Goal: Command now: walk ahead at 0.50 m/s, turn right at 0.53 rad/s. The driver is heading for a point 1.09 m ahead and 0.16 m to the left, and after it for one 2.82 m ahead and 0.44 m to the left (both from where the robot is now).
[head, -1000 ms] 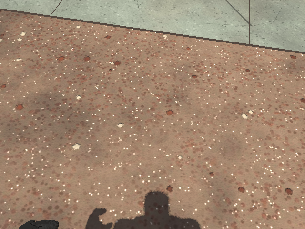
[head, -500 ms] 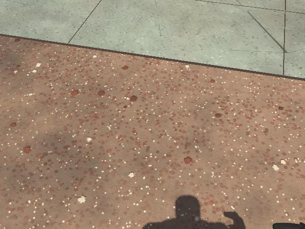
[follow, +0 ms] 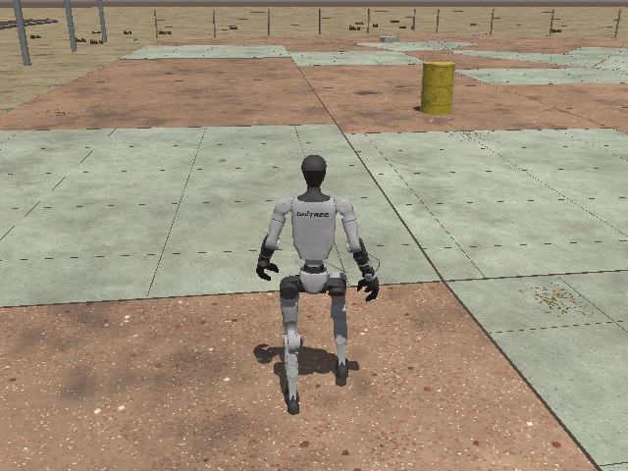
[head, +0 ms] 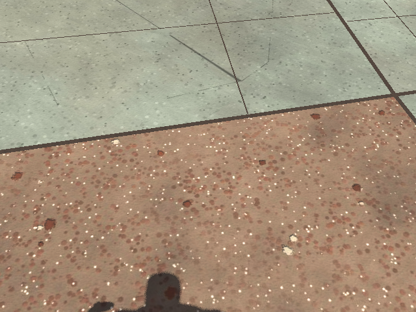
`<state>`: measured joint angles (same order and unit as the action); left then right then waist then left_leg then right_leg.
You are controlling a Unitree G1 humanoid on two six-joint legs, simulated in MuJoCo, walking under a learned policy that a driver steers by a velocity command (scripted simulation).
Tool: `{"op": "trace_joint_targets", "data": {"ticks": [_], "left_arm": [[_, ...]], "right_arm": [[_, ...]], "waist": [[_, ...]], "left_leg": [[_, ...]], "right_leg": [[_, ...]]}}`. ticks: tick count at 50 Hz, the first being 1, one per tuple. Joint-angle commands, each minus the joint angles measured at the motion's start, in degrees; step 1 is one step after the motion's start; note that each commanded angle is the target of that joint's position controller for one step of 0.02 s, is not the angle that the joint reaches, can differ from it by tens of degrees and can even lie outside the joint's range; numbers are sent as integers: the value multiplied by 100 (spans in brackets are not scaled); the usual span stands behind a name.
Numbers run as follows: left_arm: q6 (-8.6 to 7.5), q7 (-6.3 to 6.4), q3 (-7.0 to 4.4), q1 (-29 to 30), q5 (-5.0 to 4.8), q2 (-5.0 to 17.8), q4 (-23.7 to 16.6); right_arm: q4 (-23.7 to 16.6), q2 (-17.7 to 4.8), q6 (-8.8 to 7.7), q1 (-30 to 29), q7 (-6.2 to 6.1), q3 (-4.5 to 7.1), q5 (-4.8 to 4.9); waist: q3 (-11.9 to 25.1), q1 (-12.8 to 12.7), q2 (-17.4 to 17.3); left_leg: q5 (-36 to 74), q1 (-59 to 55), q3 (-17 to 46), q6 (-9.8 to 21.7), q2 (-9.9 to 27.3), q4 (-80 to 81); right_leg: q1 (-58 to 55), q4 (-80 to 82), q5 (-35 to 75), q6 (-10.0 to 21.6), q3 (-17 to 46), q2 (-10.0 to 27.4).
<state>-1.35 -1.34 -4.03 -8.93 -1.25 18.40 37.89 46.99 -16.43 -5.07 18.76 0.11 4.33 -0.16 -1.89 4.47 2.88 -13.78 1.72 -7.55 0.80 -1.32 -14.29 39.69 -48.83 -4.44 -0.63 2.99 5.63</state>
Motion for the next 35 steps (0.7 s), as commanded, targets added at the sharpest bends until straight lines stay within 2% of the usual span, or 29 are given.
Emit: {"op": "trace_joint_targets", "data": {"ticks": [1,4,6,7,8,9,10,11,12,13,14,15,17,20,23,25,28,30,31,33,34,35], "left_arm": [[-97,-113,72,494,9,6,-518],[-106,-165,74,847,6,51,-719],[-110,-168,2,747,58,216,-766],[-107,-146,-97,256,84,388,-662],[-100,-91,-249,-629,82,655,-393],[-58,22,-394,-1627,125,1135,-192],[-79,49,-388,-1616,154,1526,-190],[-126,30,-268,-1693,153,989,-237],[-173,23,-191,-1390,155,823,-143],[-213,19,-140,-1029,132,651,-94],[-248,2,-94,-706,152,453,-87],[-303,-6,-60,-500,190,302,-96],[-437,-13,-78,-352,196,236,7],[-521,51,-127,-361,250,306,217],[-512,120,-148,-413,242,380,355],[-489,158,-175,-512,211,479,444],[-395,192,-229,-824,137,605,646],[-296,204,-264,-934,75,677,747],[-245,216,-281,-924,50,728,771],[-151,265,-323,-810,23,897,751],[-97,291,-334,-738,12,961,728],[-61,313,-317,-624,-15,962,698]], "right_arm": [[-353,-934,-74,-349,-31,189,61],[-129,-1072,4,-31,4,219,164],[-20,-1220,74,34,3,244,223],[40,-1272,116,13,-6,232,246],[85,-1174,139,31,-24,162,241],[-32,-855,102,92,-20,5,85],[-122,-163,0,799,65,-227,51],[-17,-861,-82,261,91,-42,244],[-252,-994,-106,-258,100,20,378],[-267,-877,-102,-428,60,-6,305],[-230,-833,-57,-442,34,18,200],[-132,-761,38,-199,31,29,197],[-25,-491,206,25,10,-4,214],[-139,-385,301,-311,-26,-2,188],[-237,-305,254,-668,53,-28,152],[-358,-221,233,-1063,129,-78,131],[-617,-174,230,-1596,231,-126,129],[-792,-210,233,-1807,302,-123,131],[-864,-246,236,-1829,337,-107,133],[-922,-421,267,-1569,368,-13,139],[-852,-581,288,-1106,360,82,153],[-665,-846,296,-282,309,244,169]], "waist": [[-145,-49,-547],[-270,-34,-555],[-123,-249,-683],[192,-617,-726],[681,-1094,-662],[1483,-1454,-91],[2401,-911,1197],[2442,-1327,388],[1434,-1226,382],[948,-988,148],[624,-781,181],[533,-567,286],[417,-390,190],[53,-374,46],[-77,-467,16],[-215,-624,-53],[-420,-837,-153],[-459,-867,-125],[-421,-818,-78],[-72,-568,138],[234,-283,220],[668,199,138]], "left_leg": [[1909,212,416,835,1498,575],[2226,-242,345,782,1705,427],[3708,-483,284,723,1782,-99],[4588,-437,185,639,1707,-776],[4771,45,-4,488,1481,-1827],[2830,1471,-30,267,1172,-3628],[-1990,3368,526,-35,105,-5596],[-2095,3717,1474,21,209,-6148],[-1641,4139,1350,61,449,-6131],[-1112,4026,1242,52,712,-5754],[-755,3808,1214,7,859,-5466],[-445,3405,1285,-22,976,-5364],[-153,3144,1288,-104,996,-5246],[520,3608,1456,-202,974,-4695],[1493,3668,1342,-185,879,-3664],[1869,3573,1069,-136,821,-3044],[1796,3786,854,10,772,-2473],[1410,3935,701,144,706,-2258],[1147,3867,589,230,626,-2188],[552,3234,229,449,258,-2212],[297,2606,78,588,19,-2236],[517,1404,54,790,-226,-1903]], "right_leg": [[-286,767,612,104,-174,-24],[-398,1255,157,329,-278,-182],[-934,1501,-435,541,-495,-458],[-1744,1735,-464,680,-631,-645],[-3141,1999,-80,839,-701,-789],[-5095,1722,381,1169,510,260],[-6474,2367,-539,2104,3370,1821],[-6136,2795,-920,1953,3580,1787],[-5407,2916,-584,1675,2524,1564],[-4644,3057,-211,1483,1852,1290],[-4028,3255,66,1377,1368,1086],[-3589,3505,168,1311,1001,950],[-3164,3902,329,1355,592,932],[-3102,4168,674,1281,-56,887],[-3277,4247,829,1112,-678,728],[-3364,4324,839,1046,-962,740],[-3934,4216,1004,1008,-1170,938],[-4409,3966,1401,948,-1267,1067],[-4581,3758,1903,897,-1332,1108],[-4772,2999,3848,759,-1481,1101],[-4726,2267,4627,675,-1549,1043],[-4302,1131,4629,502,-1679,849]]}}
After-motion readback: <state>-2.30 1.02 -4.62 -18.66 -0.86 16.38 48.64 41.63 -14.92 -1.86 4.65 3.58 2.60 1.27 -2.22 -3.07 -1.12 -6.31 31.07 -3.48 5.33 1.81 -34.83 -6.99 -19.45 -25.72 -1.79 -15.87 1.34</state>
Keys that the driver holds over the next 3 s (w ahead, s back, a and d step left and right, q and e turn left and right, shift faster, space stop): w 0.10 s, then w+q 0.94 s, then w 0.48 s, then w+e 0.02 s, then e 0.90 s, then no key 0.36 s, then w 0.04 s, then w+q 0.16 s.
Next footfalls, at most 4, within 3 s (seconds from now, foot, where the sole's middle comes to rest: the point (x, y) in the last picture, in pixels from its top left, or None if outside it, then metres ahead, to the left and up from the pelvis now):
0.16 right None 0.27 -0.15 -0.78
0.72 left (171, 289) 0.55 0.10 -0.78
1.20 right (195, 199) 0.89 0.00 -0.78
1.68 left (104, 175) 1.02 0.35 -0.78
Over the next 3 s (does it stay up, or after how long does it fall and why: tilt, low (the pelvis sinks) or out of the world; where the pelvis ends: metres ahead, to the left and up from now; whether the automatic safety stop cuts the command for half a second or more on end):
stays up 1.04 0.20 -0.01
